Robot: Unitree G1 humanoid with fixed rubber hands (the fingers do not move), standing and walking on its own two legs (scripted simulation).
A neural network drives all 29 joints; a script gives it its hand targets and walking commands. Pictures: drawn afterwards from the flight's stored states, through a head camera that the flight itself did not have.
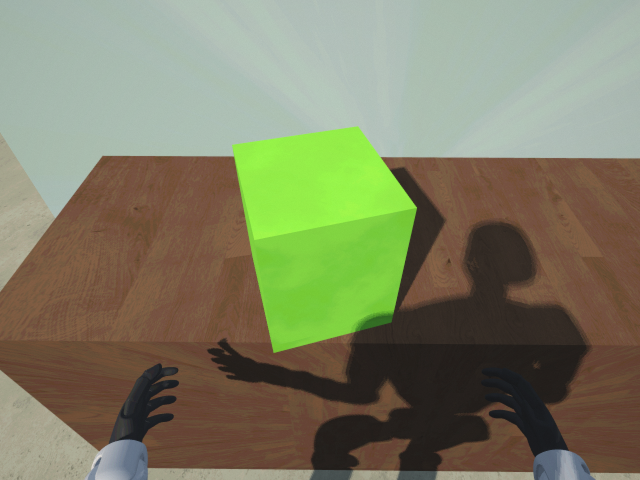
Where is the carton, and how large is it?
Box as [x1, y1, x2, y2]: [232, 126, 416, 352]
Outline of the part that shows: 357,126 232,145 252,256 274,352 391,321 416,207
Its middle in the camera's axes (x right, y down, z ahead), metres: -0.01 +0.00 +0.61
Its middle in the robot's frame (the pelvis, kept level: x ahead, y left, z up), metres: +0.47 +0.02 +0.04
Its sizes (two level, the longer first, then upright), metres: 0.210 0.200 0.250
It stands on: a pedestal, 0.69 m high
